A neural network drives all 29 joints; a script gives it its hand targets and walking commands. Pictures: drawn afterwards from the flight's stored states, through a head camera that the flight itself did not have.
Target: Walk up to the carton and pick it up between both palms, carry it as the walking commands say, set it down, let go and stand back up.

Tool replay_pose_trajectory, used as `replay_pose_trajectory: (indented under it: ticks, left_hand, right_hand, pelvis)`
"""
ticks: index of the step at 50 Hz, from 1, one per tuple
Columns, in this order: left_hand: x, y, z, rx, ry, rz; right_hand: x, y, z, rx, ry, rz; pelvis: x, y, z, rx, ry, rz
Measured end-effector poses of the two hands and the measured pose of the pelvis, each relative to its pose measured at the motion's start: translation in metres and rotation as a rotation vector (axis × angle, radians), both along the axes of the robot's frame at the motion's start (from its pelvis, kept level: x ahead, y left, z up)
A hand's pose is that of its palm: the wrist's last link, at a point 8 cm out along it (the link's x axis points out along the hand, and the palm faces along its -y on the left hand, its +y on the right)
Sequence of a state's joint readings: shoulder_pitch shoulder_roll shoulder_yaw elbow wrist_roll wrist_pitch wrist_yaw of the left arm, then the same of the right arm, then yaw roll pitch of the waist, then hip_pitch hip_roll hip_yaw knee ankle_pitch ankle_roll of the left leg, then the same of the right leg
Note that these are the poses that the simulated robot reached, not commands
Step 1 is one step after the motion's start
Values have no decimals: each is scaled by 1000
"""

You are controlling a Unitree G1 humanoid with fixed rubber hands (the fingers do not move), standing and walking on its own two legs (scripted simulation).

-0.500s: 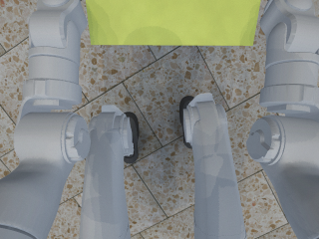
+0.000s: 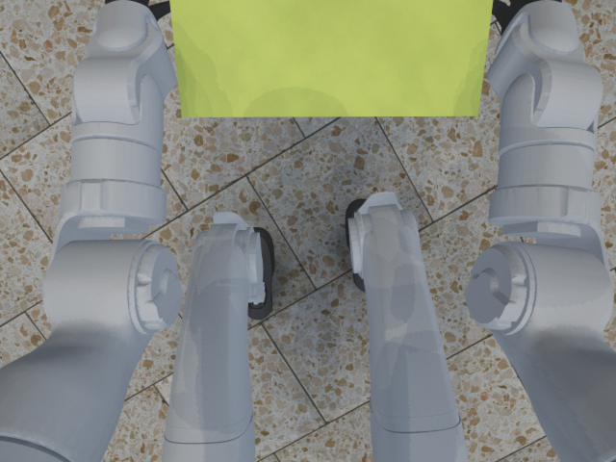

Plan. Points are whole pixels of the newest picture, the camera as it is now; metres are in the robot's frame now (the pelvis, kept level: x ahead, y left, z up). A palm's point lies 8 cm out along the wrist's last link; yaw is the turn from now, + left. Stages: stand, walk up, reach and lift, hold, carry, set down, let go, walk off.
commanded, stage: reach and lift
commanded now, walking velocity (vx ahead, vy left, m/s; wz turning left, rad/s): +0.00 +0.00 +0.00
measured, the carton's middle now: (327, 28) +0.54 -0.06 -0.17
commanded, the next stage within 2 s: none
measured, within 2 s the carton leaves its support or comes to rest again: neither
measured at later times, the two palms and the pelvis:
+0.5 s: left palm (91, 0) +0.52 +0.12 -0.02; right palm (578, 1) +0.49 -0.24 -0.02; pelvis +0.00 +0.00 +0.05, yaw +0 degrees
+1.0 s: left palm out of the picture +0.50 +0.13 +0.04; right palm out of the picture +0.47 -0.23 +0.05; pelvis +0.02 +0.00 +0.12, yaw -1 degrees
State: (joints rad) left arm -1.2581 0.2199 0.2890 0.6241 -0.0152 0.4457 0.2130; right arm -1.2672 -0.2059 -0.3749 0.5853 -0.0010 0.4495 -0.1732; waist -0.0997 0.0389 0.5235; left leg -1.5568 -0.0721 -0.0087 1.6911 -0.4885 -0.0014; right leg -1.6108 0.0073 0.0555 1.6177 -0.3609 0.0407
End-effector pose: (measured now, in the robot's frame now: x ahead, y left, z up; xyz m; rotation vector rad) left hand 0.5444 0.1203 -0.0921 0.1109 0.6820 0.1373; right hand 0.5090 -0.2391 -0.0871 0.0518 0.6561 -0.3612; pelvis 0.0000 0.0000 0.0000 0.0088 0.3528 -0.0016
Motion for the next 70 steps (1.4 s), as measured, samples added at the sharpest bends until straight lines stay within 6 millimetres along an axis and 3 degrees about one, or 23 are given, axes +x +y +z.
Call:
replay_pose_trajectory:
  ticks: [29, 70]
  left_hand:
    - [-25, 4, 78, 13, 12, -1]
    - [-57, 19, 199, 30, 16, -10]
  right_hand:
    - [-25, 4, 75, 6, 10, -2]
    - [-55, 19, 195, -2, 13, 15]
  pelvis:
    - [4, -2, 63, 3, -97, -8]
    - [30, 1, 165, -11, -249, -4]
